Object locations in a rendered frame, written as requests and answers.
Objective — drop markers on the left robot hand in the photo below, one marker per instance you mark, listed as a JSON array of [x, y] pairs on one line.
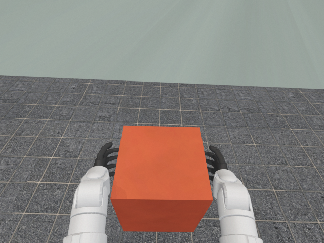
[[102, 158]]

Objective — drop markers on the right robot hand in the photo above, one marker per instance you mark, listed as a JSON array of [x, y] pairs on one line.
[[218, 163]]

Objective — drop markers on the carton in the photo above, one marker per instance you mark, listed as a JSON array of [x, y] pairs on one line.
[[161, 181]]

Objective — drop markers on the right robot forearm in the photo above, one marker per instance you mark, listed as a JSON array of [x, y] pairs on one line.
[[235, 210]]

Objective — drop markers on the left robot forearm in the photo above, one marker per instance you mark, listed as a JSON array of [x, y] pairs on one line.
[[89, 208]]

